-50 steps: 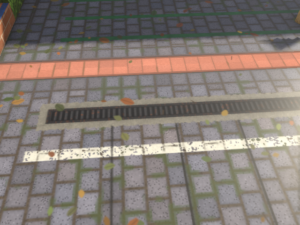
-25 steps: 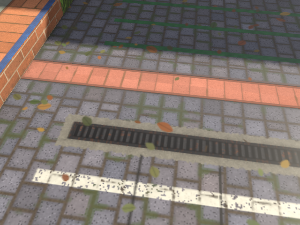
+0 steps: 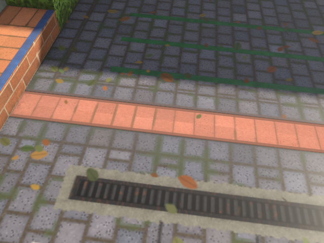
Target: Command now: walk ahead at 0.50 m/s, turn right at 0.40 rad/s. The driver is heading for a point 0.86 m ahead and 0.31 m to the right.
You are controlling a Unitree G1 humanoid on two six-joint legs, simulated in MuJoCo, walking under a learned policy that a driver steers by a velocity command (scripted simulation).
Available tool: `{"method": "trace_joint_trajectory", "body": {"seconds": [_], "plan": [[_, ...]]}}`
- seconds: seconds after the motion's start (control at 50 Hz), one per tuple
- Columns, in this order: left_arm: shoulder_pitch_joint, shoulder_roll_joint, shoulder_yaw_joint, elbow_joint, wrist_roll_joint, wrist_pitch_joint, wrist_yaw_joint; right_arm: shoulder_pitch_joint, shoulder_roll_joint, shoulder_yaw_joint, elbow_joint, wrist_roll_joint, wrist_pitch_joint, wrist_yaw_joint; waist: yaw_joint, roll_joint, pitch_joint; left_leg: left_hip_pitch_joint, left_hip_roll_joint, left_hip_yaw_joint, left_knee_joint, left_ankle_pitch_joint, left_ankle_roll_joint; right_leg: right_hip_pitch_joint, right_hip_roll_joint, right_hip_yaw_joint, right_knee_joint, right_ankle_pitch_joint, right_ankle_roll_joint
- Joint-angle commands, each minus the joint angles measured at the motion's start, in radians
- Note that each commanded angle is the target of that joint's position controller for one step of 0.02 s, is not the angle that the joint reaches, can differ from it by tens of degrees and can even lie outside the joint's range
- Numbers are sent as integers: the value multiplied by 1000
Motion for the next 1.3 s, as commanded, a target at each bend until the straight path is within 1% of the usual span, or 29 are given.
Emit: {"method": "trace_joint_trajectory", "body": {"seconds": [0.02, 0.14, 0.24, 0.3, 0.32, 0.34, 0.36, 0.38, 0.4, 0.42, 0.44, 0.46, 0.54, 0.62, 0.7, 0.76, 0.78, 0.8, 0.82, 0.84, 0.86, 0.88, 0.9, 0.94, 1.02, 1.14, 1.22, 1.26, 1.3], "plan": [[28, 21, 17, -53, 6, 12, 5, -37, -116, -37, -31, -4, -33, -12, 29, 108, -3, 80, 277, -167, -240, 216, 132, -107, -41, 75, -43, 139, -1], [-175, -4, 7, -119, 14, 0, -29, 20, -148, -45, 35, 6, -24, -41, -24, 89, 57, 122, 255, 10, -254, 254, 93, -68, -11, -5, -369, 384, -15], [-313, -4, -3, -198, 8, 2, -68, 108, -183, -60, 86, 24, 3, -43, -65, 73, 104, 329, 316, 49, -176, 365, 85, -137, -1, -69, -482, 234, -55], [-273, 33, 15, -217, 5, 2, -84, 85, -230, -72, 81, 33, 19, -48, -13, 133, 37, 360, 312, 101, 2, 827, 56, 42, 83, -172, -497, 59, -107], [-181, 64, 33, -200, 0, 3, -84, 76, -243, -74, 79, 33, 26, -51, 42, 147, -16, 347, 298, 117, 142, 960, 42, 175, 126, -195, -519, 33, -133], [-19, 123, 65, -160, -1, 3, -73, 59, -245, -71, 73, 35, 29, -53, 130, 125, -99, 246, 257, 142, 360, 919, 9, 430, 159, -181, -604, 110, -176], [129, 223, 96, -128, 0, 12, -48, 71, -203, -54, 49, 9, 18, -52, 167, -22, -206, -57, 201, 142, 695, 455, -38, 772, -30, 119, -607, 165, -254], [89, 277, 94, -153, -8, 2, -46, 127, -84, -11, -4, 4, -21, -27, 67, -225, -326, -461, -33, -27, 1031, -381, -89, 1060, -265, 721, -779, -20, -468], [131, 191, 69, -154, 9, 0, -41, 12, -175, -32, -18, 43, -67, -7, 139, -91, -334, -573, 18, -198, 1061, -351, -56, 1066, -251, 702, -847, -54, -417], [86, 140, 55, -154, 12, -9, -37, -65, -188, -34, -44, 65, -82, -3, 130, -56, -209, -606, 61, -186, 1005, -266, -33, 958, -212, 539, -843, 27, -367], [7, 112, 46, -165, 7, -18, -39, -73, -169, -32, -37, 47, -84, -13, 71, 44, -118, -551, 105, -183, 893, -202, -32, 790, -164, 420, -848, 154, -331], [-51, 75, 35, -175, 5, -22, -36, -79, -182, -42, -32, 19, -77, -23, 38, 50, -79, -480, 131, -177, 806, -165, -45, 671, -130, 340, -862, 245, -307], [-64, 107, 38, -191, 8, -29, -18, -78, -139, -40, -56, 3, -36, -26, -16, 35, -21, -383, 131, -144, 616, -86, -105, 452, -81, 246, -914, 389, -302], [-12, 138, 51, -178, 0, -16, -4, -241, -90, -16, -107, 1, -37, -17, 42, -15, 13, -265, 57, -110, 264, 206, -117, 330, 11, 154, -895, 309, -229], [55, 129, 51, -155, -9, -10, -5, -303, -136, -25, -143, 23, -42, -2, 69, -44, 7, -205, 29, -155, 132, 264, -100, 391, -30, 258, -839, 149, -200], [43, 126, 52, -161, -3, -3, 3, -249, -178, -41, -138, 26, -56, 4, 25, -76, -4, -138, 32, -169, 93, 146, -61, 460, -59, 340, -734, 133, -175], [36, 110, 47, -168, 1, -3, 3, -173, -190, -51, -118, 21, -60, 0, -15, -72, -32, -33, 27, -152, 65, 132, -39, 449, -29, 334, -666, 171, -154], [27, 65, 30, -183, 9, -6, -1, -52, -222, -64, -99, 5, -65, -4, -75, -33, -125, 169, 105, -209, 80, 109, 5, 382, 26, 282, -478, 162, -121], [120, 3, 12, -204, 3, -11, -2, 85, -301, -82, -85, -15, -62, -12, -78, 173, -281, 529, 328, -523, 54, -11, 123, 113, 151, 153, -139, -93, -51], [176, 31, 6, -218, -20, -16, -2, 133, -298, -83, -57, 1, -50, -3, -59, 404, -337, 624, 460, -897, -62, -301, 214, -114, 148, 110, 88, -368, -26], [128, 122, 27, -203, -23, -13, -1, 75, -208, -59, -83, 12, -45, -3, -76, 257, -205, 519, 427, -828, -101, -441, 181, -188, 90, 134, 185, -287, -18], [43, 144, 34, -217, -11, -6, -1, 22, -173, -47, -92, 11, -34, -7, -77, 174, -104, 392, 390, -671, -106, -360, 141, -191, 56, 92, 198, -206, -15], [5, 134, 35, -228, 2, -2, -2, -28, -154, -38, -90, 5, -28, -8, -53, 125, -36, 265, 346, -551, -127, -231, 126, -154, 23, 75, 158, -142, -12], [7, 100, 37, -235, 0, 8, -10, -65, -129, -28, -77, -2, -28, -9, -13, 156, 13, 133, 286, -394, -177, -91, 107, -76, -27, 64, 87, -81, -15], [-22, 42, 23, -248, 5, 14, -9, -19, -158, -39, -29, 5, -46, -2, -8, 117, 23, 115, 272, -264, -237, 76, 151, -85, -26, 65, -44, 17, -3], [-200, 12, -4, -284, 13, -12, -37, 34, -205, -46, 17, 28, -26, -6, -55, 101, 56, 154, 238, -111, -250, 193, 136, -29, -23, -29, -411, 257, 6], [-307, 23, -9, -323, 3, -19, -53, 115, -236, -50, 62, 40, -5, -5, -87, 114, 89, 244, 282, -113, -219, 214, 130, -11, 0, -65, -534, 195, -12], [-307, 42, -3, -330, 7, -22, -57, 113, -250, -53, 78, 45, 9, -8, -64, 135, 87, 291, 298, -109, -154, 370, 112, 35, 25, -78, -589, 129, -41], [-120, 95, 27, -274, 28, -28, -52, 86, -253, -49, 84, 50, 21, -16, 48, 138, -41, 280, 237, -47, 88, 723, 57, 333, 96, -128, -694, 227, -89]]}}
